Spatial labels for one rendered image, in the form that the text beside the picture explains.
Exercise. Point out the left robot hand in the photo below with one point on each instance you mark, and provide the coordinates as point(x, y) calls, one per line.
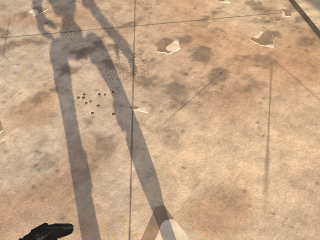
point(49, 232)

